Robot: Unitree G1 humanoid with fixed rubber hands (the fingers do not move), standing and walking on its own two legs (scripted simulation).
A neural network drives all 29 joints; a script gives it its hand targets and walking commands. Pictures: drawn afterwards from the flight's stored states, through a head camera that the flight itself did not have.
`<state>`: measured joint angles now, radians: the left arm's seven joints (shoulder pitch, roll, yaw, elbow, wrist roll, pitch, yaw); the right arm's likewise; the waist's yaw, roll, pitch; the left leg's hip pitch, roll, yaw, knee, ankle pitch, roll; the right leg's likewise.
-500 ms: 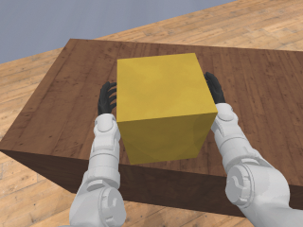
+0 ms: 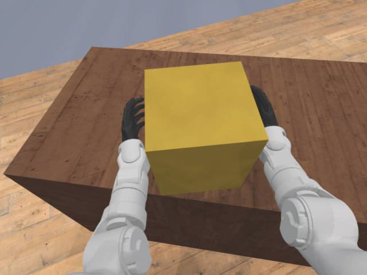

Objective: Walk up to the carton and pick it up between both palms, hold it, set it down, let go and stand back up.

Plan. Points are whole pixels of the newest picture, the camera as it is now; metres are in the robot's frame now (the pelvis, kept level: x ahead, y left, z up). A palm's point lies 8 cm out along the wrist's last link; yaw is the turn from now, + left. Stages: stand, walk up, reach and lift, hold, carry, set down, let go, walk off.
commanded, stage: reach and lift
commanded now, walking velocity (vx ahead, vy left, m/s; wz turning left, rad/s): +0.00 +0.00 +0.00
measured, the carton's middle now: (197, 134) +0.42 +0.06 +0.04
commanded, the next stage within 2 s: none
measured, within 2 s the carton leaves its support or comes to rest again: neither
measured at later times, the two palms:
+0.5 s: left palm (136, 137) +0.37 +0.19 +0.07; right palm (274, 133) +0.41 -0.11 +0.09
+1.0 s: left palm (128, 111) +0.38 +0.19 +0.15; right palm (287, 114) +0.40 -0.11 +0.16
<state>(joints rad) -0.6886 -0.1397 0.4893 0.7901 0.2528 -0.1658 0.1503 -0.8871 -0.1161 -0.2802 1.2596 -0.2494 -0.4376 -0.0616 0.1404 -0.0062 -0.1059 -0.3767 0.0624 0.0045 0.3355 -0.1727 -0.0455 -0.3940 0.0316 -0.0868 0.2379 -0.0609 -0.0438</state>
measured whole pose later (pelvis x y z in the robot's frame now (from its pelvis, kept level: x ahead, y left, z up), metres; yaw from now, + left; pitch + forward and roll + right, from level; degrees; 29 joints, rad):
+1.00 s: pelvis -0.01 +0.01 +0.00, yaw +3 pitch +1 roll -1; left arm -0.70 0.01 0.26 0.64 0.10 0.21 0.16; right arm -0.80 -0.10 -0.03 0.93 0.13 -0.02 -0.15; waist -0.02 -0.01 -0.09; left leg -0.21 0.04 -0.03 0.40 -0.22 -0.03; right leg -0.20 0.01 -0.12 0.28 -0.11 -0.02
